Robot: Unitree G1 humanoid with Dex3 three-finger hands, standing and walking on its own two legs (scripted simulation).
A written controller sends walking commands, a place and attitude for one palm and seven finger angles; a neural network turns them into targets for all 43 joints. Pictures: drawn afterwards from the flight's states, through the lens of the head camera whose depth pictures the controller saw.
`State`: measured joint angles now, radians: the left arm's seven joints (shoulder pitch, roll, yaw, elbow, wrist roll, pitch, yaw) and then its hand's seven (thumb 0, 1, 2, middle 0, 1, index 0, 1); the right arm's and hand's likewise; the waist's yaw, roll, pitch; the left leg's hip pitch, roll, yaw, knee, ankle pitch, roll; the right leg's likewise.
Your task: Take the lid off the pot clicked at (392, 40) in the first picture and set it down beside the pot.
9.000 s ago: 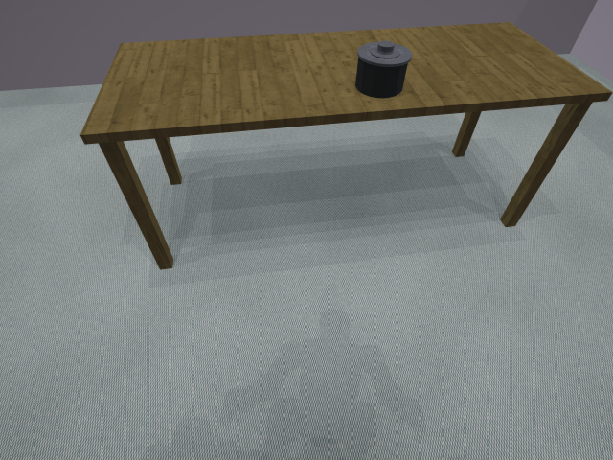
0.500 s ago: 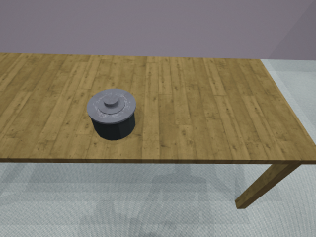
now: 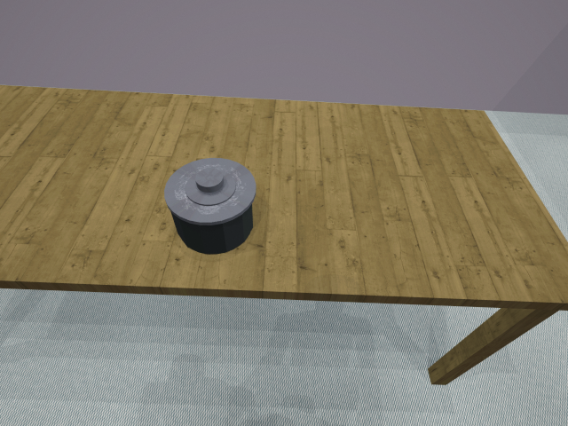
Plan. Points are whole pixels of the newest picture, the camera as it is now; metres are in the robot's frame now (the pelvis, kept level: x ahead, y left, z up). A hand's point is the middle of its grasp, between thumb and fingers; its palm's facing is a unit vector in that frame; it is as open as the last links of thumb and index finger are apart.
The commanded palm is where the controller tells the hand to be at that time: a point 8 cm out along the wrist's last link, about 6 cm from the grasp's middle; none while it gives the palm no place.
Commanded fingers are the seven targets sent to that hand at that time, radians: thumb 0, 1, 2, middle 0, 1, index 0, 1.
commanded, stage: come to a stop and stand still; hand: left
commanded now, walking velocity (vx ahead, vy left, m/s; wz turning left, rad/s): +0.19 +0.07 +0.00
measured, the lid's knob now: (209, 180) +0.50 +0.17 +0.03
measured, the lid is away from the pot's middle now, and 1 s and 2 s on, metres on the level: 0.00 0.00 0.00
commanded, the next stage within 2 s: look again from close up in 1.06 s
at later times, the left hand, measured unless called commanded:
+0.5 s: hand out of the picture +0.05 +0.18 -0.16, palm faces +0.04 -0.97 -0.22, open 7.3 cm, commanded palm none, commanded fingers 0.00 0.90 0.90 -0.20 -0.30 -0.20 -0.30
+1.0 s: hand out of the picture -0.01 +0.20 -0.17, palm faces +0.03 -0.98 -0.19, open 7.3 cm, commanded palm none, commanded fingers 0.00 0.90 0.90 -0.20 -0.30 -0.20 -0.30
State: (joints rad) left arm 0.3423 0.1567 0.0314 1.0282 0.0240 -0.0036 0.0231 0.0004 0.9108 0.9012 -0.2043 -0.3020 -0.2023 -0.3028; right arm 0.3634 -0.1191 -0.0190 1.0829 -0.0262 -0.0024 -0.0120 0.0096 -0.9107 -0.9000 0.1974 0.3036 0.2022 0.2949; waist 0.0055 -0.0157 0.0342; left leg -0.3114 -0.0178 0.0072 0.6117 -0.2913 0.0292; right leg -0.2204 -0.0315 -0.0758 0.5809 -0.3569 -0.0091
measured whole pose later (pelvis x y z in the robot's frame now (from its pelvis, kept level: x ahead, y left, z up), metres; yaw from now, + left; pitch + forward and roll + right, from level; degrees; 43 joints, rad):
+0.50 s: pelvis +0.02 +0.01 +0.01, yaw +0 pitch +0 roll +0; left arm 0.27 0.16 0.01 1.02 0.02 -0.02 0.05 0.00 0.93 0.90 -0.20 -0.30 -0.20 -0.30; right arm 0.22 -0.17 -0.01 1.04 0.00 -0.01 -0.04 0.02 -0.93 -0.90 0.20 0.30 0.20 0.29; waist 0.01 0.00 0.05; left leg -0.21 -0.05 0.01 0.44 -0.24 0.04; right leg -0.18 -0.02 -0.06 0.46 -0.28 -0.01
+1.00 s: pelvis -0.01 +0.02 +0.01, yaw +0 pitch -1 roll -1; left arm 0.34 0.19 -0.01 1.03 0.02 -0.01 0.04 0.00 0.91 0.90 -0.20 -0.30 -0.20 -0.30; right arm 0.27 -0.17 0.01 1.03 -0.02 -0.01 -0.01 0.01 -0.92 -0.90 0.20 0.30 0.20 0.30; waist 0.01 -0.02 0.01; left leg -0.27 -0.05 0.01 0.53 -0.24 0.06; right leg -0.22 -0.02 -0.06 0.50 -0.26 0.01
